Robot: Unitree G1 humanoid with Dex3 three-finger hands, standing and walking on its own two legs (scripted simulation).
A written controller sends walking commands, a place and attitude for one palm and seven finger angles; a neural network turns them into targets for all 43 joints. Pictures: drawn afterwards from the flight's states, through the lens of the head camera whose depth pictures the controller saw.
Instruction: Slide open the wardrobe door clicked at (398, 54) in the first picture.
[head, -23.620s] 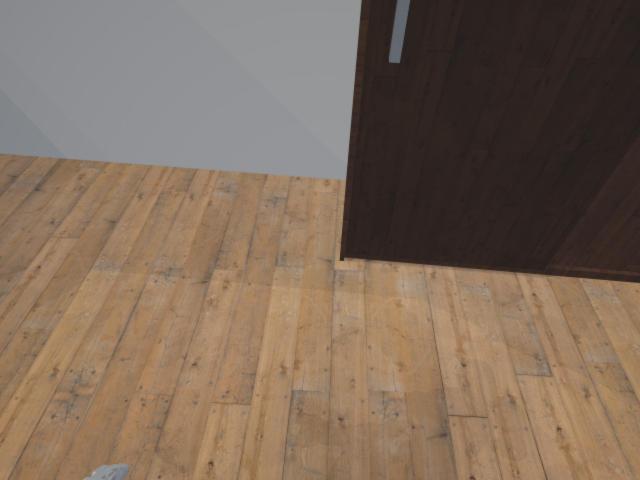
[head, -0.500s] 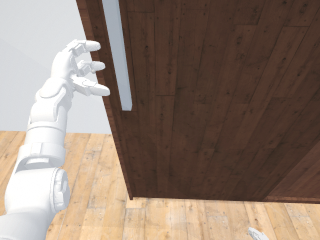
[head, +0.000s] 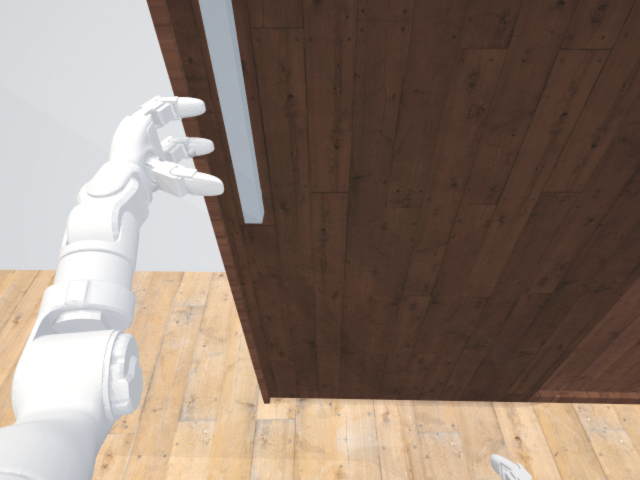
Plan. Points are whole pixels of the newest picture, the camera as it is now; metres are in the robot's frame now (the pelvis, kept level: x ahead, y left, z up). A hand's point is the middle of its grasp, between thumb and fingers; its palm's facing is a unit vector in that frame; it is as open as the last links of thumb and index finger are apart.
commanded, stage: move the hooked fingers beside the handle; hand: left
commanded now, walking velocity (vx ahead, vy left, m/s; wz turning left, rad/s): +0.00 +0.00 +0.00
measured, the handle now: (240, 111) +0.50 +0.13 +0.24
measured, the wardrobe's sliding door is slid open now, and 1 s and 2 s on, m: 0.00 0.00 0.00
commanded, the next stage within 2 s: feel for the door with the fingertips in 0.14 s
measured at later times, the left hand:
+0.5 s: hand (219, 155) +0.43 +0.14 +0.22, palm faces +0.00 -1.00 +0.00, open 14.0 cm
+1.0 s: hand (226, 144) +0.45 +0.14 +0.22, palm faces +0.02 -1.00 -0.01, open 14.0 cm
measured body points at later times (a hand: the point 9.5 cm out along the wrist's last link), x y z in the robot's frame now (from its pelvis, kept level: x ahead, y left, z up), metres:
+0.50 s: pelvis +0.00 +0.00 +0.00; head -0.01 -0.02 +0.45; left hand +0.43 +0.20 +0.22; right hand +0.13 -0.25 -0.11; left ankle -0.01 +0.11 -0.74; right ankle -0.02 -0.11 -0.74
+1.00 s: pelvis +0.00 -0.01 +0.00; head +0.00 -0.02 +0.45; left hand +0.44 +0.19 +0.23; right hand +0.12 -0.26 -0.11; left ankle -0.01 +0.11 -0.74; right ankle -0.02 -0.11 -0.74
